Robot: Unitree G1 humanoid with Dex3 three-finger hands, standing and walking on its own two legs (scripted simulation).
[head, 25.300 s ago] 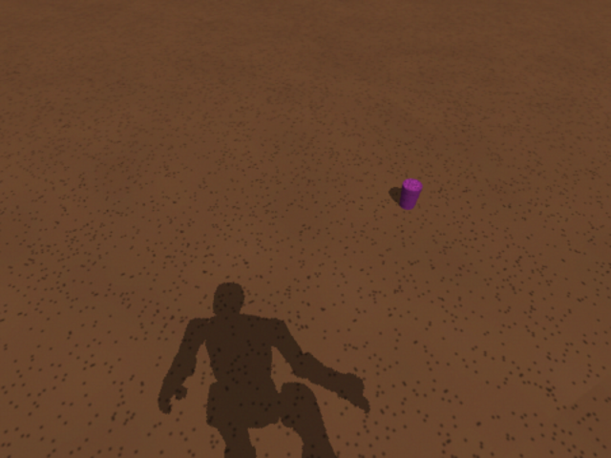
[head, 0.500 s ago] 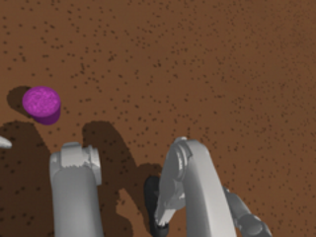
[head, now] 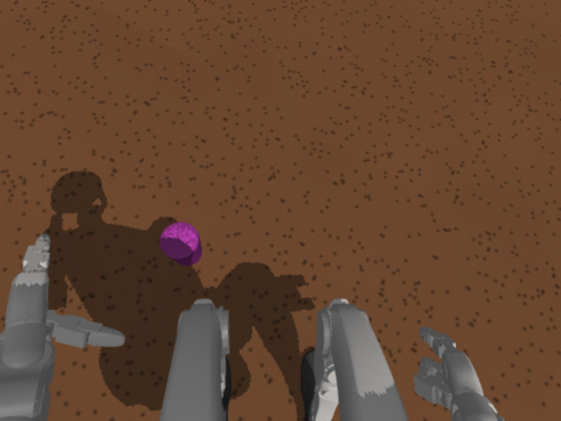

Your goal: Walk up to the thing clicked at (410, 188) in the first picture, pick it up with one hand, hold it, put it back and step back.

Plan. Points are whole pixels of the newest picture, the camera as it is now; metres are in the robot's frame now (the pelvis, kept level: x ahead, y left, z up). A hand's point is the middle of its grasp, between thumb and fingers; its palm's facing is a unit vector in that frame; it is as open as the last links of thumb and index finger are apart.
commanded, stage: home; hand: left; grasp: from the side
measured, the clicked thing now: (184, 246) +0.46 +0.23 -0.46
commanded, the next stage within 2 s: none
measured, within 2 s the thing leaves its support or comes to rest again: neither
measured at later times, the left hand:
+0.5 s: hand (30, 341) +0.24 +0.23 +0.10, palm faces +0.15 -0.93 -0.34, open 17.3 cm
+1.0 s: hand (12, 387) +0.21 +0.20 +0.15, palm faces +0.17 -0.94 -0.29, open 17.5 cm
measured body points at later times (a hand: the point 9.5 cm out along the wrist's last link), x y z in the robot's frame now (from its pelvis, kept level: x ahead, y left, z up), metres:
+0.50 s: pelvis +0.06 +0.02 +0.18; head +0.10 +0.03 +0.63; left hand +0.23 +0.27 +0.12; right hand +0.22 -0.22 +0.10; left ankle +0.07 +0.13 -0.48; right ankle +0.07 -0.11 -0.48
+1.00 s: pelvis +0.06 +0.01 +0.20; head +0.08 +0.02 +0.65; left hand +0.20 +0.25 +0.17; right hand +0.24 -0.22 +0.14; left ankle +0.07 +0.13 -0.48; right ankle +0.07 -0.11 -0.48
